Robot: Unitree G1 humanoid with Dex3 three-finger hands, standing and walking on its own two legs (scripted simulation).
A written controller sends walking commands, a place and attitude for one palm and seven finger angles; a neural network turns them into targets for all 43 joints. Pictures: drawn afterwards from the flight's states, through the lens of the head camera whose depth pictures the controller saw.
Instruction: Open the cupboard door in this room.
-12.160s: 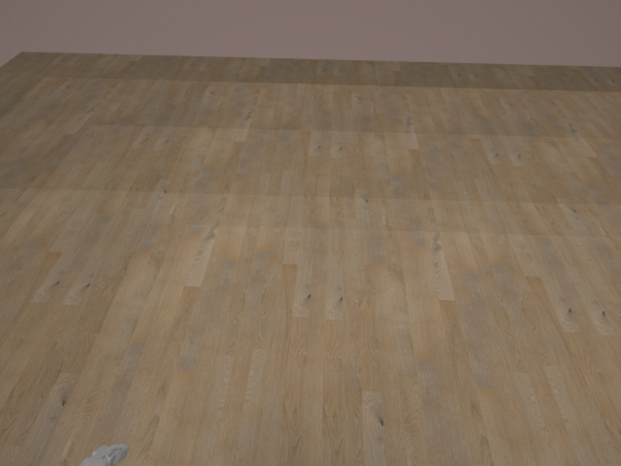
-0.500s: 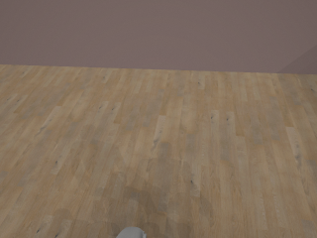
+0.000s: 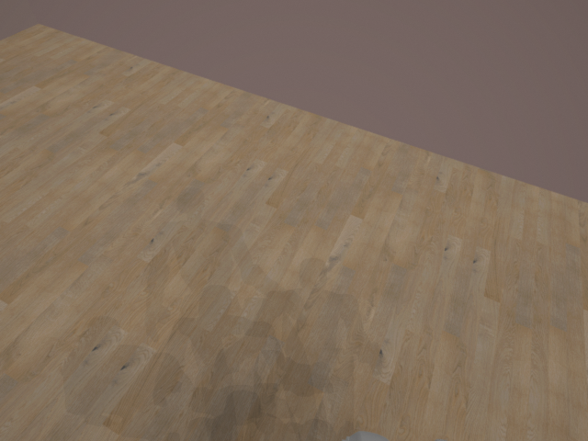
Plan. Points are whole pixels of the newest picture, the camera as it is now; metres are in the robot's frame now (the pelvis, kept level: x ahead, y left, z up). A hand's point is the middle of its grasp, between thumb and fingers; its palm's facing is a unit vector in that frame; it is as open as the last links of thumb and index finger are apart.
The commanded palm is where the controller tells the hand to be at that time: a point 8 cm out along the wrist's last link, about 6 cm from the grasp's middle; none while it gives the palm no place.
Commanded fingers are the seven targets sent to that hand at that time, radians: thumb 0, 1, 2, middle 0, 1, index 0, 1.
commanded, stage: turn or walk to find it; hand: left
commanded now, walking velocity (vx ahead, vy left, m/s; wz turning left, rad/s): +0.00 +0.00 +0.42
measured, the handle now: out of the picture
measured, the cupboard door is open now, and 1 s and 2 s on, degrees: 0 0 0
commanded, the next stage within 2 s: none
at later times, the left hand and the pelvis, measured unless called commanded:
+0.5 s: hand out of the picture +0.02 +0.14 -0.14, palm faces +0.23 -0.93 -0.29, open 7.4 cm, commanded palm none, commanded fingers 0.00 0.90 0.90 -0.20 -0.30 -0.20 -0.30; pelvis -0.02 -0.07 +0.00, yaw +14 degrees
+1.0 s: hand out of the picture -0.13 +0.19 -0.18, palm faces +0.49 -0.84 -0.23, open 7.4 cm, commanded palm none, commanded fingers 0.00 0.90 0.90 -0.20 -0.30 -0.20 -0.30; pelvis -0.07 -0.01 +0.00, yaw +26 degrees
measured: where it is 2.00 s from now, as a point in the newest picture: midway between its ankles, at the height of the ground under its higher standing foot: outside the picture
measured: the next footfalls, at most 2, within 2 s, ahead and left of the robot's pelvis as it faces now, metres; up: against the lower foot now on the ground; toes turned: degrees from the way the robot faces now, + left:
right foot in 0.28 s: +0.04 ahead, -0.14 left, +0.00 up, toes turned +2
left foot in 0.80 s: -0.07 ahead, +0.08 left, +0.00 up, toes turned +27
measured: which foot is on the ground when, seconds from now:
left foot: down 0.00-0.28, up 0.30-0.78, down 0.80-1.00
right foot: up 0.00-0.26, down 0.28-0.80, up 0.82-1.00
